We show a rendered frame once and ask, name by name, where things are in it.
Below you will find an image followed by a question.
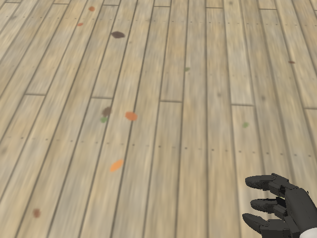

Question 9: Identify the robot right forearm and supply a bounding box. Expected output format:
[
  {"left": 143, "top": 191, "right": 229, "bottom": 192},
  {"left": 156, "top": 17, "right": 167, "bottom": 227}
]
[{"left": 299, "top": 227, "right": 317, "bottom": 238}]

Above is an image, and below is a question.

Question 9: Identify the robot right hand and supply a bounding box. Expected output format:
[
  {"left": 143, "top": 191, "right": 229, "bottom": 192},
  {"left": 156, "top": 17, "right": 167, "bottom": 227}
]
[{"left": 242, "top": 173, "right": 317, "bottom": 238}]

